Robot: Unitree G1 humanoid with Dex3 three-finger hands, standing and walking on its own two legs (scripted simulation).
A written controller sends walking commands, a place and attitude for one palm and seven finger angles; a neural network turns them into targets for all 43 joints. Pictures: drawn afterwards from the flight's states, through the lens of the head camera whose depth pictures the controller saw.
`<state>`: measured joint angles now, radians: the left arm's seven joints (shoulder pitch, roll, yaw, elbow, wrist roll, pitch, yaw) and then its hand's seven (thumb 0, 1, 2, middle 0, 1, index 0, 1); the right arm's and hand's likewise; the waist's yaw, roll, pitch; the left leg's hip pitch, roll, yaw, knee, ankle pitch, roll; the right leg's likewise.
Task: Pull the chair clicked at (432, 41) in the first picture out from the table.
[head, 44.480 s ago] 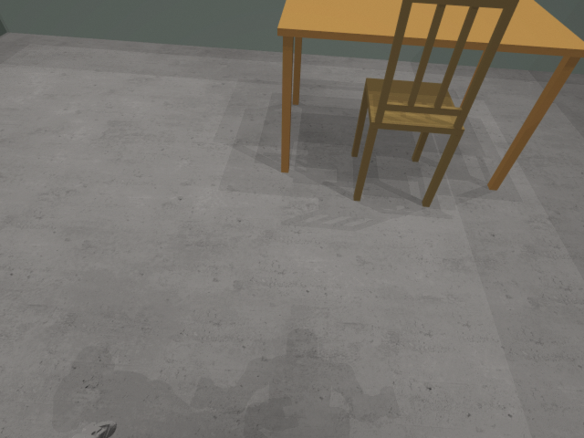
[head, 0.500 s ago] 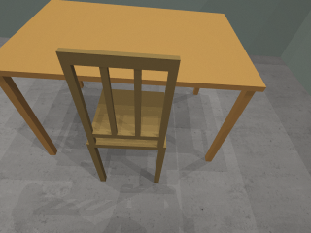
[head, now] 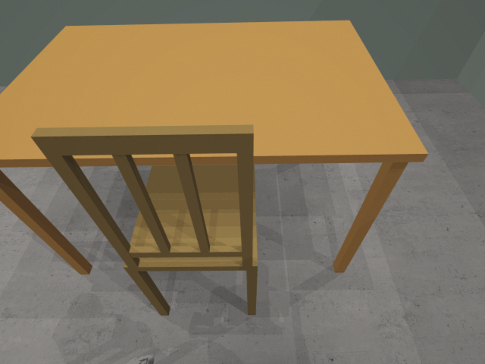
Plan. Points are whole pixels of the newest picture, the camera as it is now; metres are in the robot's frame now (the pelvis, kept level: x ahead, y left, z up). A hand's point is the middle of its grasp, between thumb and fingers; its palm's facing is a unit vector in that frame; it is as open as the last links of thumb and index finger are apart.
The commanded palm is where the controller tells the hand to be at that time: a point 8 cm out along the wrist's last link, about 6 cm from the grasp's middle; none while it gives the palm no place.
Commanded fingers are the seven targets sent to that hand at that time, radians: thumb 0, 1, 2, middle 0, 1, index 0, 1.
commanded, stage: come to a stop and stand still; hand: left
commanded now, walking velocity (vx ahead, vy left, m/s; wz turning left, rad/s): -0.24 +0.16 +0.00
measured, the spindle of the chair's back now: (147, 210) +0.43 +0.22 -0.04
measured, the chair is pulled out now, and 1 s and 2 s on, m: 0.00 0.00 0.00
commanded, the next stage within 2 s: look again from close up in 0.94 s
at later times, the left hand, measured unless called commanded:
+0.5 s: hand out of the picture -0.03 +0.26 -0.17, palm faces +0.05 -0.96 -0.27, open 7.3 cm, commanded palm none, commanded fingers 0.00 0.90 0.90 -0.20 -0.30 -0.20 -0.30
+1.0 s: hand out of the picture -0.06 +0.26 -0.16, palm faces +0.00 -0.98 -0.18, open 7.3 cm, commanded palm none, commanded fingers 0.00 0.90 0.90 -0.20 -0.30 -0.20 -0.30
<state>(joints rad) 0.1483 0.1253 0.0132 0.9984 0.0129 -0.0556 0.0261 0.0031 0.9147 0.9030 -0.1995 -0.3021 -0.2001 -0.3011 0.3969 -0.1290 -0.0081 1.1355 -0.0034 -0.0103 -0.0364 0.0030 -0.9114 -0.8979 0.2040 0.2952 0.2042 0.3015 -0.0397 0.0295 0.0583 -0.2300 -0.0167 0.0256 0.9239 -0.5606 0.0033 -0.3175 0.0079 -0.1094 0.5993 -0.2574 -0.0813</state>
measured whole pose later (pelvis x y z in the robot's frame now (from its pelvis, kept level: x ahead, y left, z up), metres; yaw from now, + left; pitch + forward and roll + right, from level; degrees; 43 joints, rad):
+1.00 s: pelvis -0.07 +0.09 +0.01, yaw -1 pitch -1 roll +0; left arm 0.32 0.14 0.00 1.03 0.02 0.01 0.03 0.01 0.93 0.90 -0.20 -0.30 -0.20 -0.30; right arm 0.32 -0.17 0.00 1.05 -0.01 0.01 -0.01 0.00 -0.92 -0.90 0.20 0.30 0.20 0.30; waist -0.01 -0.01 0.01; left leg -0.22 -0.08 0.12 0.43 -0.20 0.11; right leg -0.26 -0.02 -0.02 0.47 -0.20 0.00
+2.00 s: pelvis -0.02 +0.10 +0.01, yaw -2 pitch -1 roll +0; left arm 0.31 0.12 -0.02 1.12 0.01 0.00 0.05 0.00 0.91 0.90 -0.20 -0.30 -0.20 -0.30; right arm 0.30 -0.13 0.02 1.15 0.00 -0.03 -0.04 0.00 -0.91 -0.90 0.20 0.30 0.20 0.30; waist 0.00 -0.02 0.02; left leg -0.10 -0.09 0.11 0.35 -0.24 0.12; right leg -0.15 -0.03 -0.02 0.42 -0.25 0.03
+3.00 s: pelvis -0.01 +0.08 +0.02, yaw -2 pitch -1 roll +0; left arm 0.34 0.10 -0.02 1.14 0.01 -0.01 0.05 0.00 0.91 0.90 -0.20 -0.30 -0.20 -0.30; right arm 0.32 -0.12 0.02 1.16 0.00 -0.03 -0.04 0.00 -0.91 -0.90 0.20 0.29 0.20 0.30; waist 0.01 -0.01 0.00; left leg -0.10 -0.07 0.10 0.36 -0.25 0.09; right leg -0.14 -0.01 -0.03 0.42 -0.26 0.00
